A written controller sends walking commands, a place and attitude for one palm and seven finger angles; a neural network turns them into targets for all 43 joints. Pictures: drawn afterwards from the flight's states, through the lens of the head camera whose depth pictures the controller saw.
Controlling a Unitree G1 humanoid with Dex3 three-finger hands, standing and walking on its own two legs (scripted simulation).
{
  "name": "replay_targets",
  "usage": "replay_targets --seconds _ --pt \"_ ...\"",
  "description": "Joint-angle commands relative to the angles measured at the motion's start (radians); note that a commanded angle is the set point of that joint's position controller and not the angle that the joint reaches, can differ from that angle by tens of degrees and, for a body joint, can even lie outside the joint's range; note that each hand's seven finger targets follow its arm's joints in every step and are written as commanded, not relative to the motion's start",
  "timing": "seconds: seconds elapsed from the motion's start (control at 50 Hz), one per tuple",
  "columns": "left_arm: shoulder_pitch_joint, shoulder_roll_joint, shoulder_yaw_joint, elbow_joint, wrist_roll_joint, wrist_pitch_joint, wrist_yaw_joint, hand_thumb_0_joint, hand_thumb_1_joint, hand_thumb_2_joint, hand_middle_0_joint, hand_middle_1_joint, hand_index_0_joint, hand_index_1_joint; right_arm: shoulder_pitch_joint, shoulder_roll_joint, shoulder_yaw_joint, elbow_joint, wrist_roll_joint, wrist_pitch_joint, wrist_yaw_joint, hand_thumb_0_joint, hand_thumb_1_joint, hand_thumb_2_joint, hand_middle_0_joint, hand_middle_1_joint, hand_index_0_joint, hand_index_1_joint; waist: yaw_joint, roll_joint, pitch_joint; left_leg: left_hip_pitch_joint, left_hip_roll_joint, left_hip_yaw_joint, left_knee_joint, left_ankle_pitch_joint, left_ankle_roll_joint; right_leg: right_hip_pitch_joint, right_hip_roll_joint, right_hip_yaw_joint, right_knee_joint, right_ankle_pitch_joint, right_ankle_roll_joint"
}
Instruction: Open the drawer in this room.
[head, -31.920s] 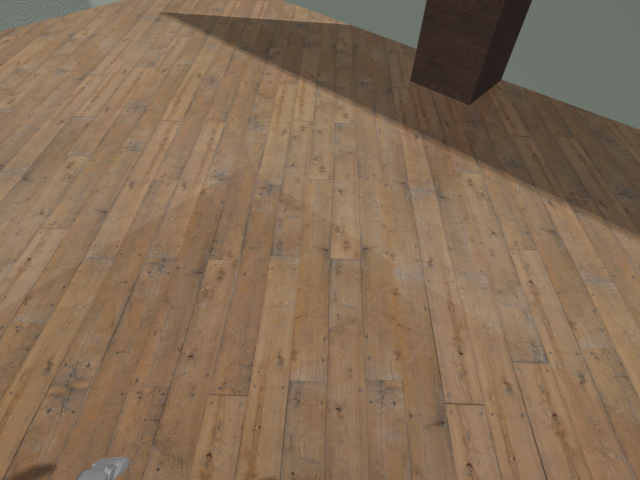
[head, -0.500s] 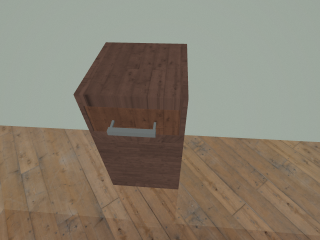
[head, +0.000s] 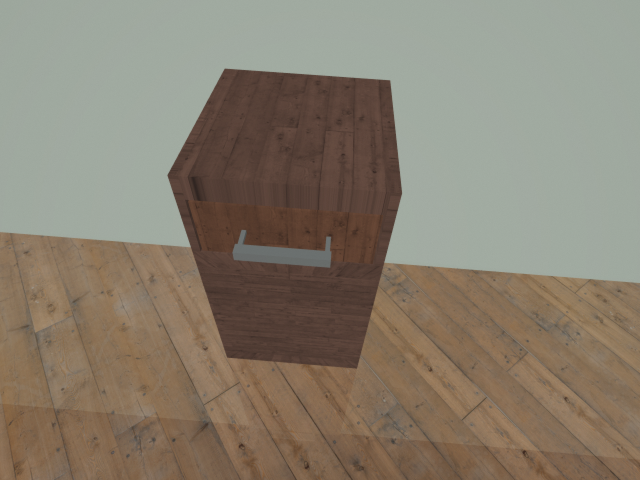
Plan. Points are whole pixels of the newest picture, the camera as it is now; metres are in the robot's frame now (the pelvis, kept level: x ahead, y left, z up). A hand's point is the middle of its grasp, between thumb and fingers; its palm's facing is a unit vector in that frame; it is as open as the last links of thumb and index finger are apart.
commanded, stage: come to a stop and stand still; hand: left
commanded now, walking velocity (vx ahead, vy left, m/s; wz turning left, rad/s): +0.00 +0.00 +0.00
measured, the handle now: (284, 247) +0.57 +0.10 -0.13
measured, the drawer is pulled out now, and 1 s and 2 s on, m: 0.00 0.00 0.00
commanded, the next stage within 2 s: look again from close up in 0.56 s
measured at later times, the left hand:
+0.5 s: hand out of the picture +0.02 +0.15 -0.18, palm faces +0.01 -0.99 -0.14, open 7.3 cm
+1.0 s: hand out of the picture +0.04 +0.14 -0.18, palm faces +0.02 -0.99 -0.15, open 7.3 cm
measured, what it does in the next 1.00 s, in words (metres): shifts its weight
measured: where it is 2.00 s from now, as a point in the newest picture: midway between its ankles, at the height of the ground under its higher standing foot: outside the picture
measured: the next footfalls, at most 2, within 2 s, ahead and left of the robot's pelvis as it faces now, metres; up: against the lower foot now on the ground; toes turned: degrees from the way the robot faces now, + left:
none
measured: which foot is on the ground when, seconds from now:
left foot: down 0.00-1.00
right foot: down 0.00-1.00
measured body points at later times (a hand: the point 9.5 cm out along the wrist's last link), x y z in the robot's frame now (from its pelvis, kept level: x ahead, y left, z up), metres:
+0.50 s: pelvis +0.04 +0.00 +0.00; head +0.05 +0.01 +0.45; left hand +0.02 +0.20 -0.17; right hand +0.04 -0.23 -0.15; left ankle +0.03 +0.05 -0.74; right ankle +0.00 -0.13 -0.74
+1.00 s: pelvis +0.06 -0.02 +0.00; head +0.07 -0.01 +0.45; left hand +0.04 +0.19 -0.16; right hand +0.04 -0.23 -0.16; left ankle +0.03 +0.05 -0.74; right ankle +0.00 -0.13 -0.74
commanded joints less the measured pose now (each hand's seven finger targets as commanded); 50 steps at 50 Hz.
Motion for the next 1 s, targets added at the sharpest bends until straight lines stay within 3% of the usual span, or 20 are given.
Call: replay_targets --seconds 0.0,0.14,0.2,0.48,0.6,0.9,0.98 --pt "0.061 0.069 0.008 -0.006 0.001 -0.023 0.008 0.000 0.900 0.900 -0.200 -0.300 -0.200 -0.300 0.009 -0.115 -0.022 -0.039 0.003 -0.033 -0.015 0.000 -0.900 -0.900 0.200 0.300 0.200 0.300 0.016 0.023 0.046 -0.035 0.215 -0.254 -0.187 -0.194 -0.026 0.008 -0.054 0.068 -0.058 -0.039 -0.040" --pt "0.078 0.048 -0.001 0.038 -0.003 -0.028 0.013 0.000 0.900 0.900 -0.200 -0.300 -0.200 -0.300 0.015 -0.096 -0.015 -0.008 0.007 -0.041 -0.022 0.000 -0.900 -0.900 0.200 0.300 0.200 0.300 0.010 0.035 0.039 0.036 0.205 -0.207 -0.143 -0.014 -0.032 0.007 -0.068 0.067 -0.079 0.020 -0.029" --pt "0.078 0.042 -0.001 0.049 -0.003 -0.028 0.016 0.000 0.900 0.900 -0.200 -0.300 -0.200 -0.300 0.012 -0.090 -0.014 0.001 0.008 -0.042 -0.025 0.000 -0.900 -0.900 0.200 0.300 0.200 0.300 0.007 0.010 0.043 0.056 0.203 -0.197 -0.122 0.068 -0.031 0.007 -0.069 0.069 -0.081 0.040 -0.025" --pt "0.064 0.039 0.001 0.054 -0.006 -0.025 0.017 0.000 0.900 0.900 -0.200 -0.300 -0.200 -0.300 -0.002 -0.091 -0.008 0.017 0.006 -0.048 -0.031 0.000 -0.900 -0.900 0.200 0.300 0.200 0.300 0.013 0.026 0.032 0.105 0.201 -0.169 -0.089 0.240 -0.034 0.031 -0.074 0.068 -0.076 0.080 -0.020" --pt "0.058 0.041 0.001 0.053 -0.008 -0.025 0.016 0.000 0.900 0.900 -0.200 -0.300 -0.200 -0.300 0.000 -0.090 -0.006 0.024 0.006 -0.047 -0.032 0.000 -0.900 -0.900 0.200 0.300 0.200 0.300 0.013 -0.005 0.034 0.101 0.199 -0.163 -0.079 0.242 -0.034 0.047 -0.077 0.073 -0.080 0.096 -0.022" --pt "0.075 0.038 0.000 0.051 -0.010 -0.031 0.019 0.000 0.900 0.900 -0.200 -0.300 -0.200 -0.300 0.013 -0.072 -0.002 0.048 0.007 -0.049 -0.032 0.000 -0.900 -0.900 0.200 0.300 0.200 0.300 0.016 0.000 0.031 0.108 0.192 -0.148 -0.067 0.251 -0.036 0.070 -0.083 0.078 -0.084 0.141 -0.029" --pt "0.081 0.033 -0.001 0.055 -0.010 -0.031 0.020 0.000 0.900 0.900 -0.200 -0.300 -0.200 -0.300 0.014 -0.065 -0.002 0.053 0.007 -0.046 -0.033 0.000 -0.900 -0.900 0.200 0.300 0.200 0.300 0.014 -0.003 0.058 0.098 0.189 -0.145 -0.068 0.231 -0.037 0.063 -0.082 0.080 -0.092 0.140 -0.031"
